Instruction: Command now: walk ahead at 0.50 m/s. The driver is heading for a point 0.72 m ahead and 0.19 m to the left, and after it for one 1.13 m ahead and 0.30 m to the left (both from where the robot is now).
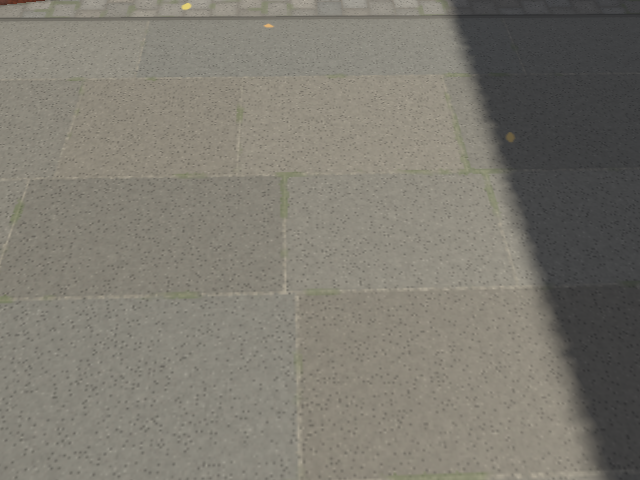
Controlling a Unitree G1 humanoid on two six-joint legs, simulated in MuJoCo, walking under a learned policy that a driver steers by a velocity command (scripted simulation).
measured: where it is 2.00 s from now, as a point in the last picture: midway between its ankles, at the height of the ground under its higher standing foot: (249, 248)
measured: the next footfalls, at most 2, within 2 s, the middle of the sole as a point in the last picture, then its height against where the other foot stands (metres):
right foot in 0.44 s outside the picture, level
left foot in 1.00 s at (279, 378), level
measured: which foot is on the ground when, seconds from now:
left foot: down 0.00-0.46, up 0.48-0.98, down 1.00-1.00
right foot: up 0.00-0.42, down 0.44-0.98, up 1.00-1.00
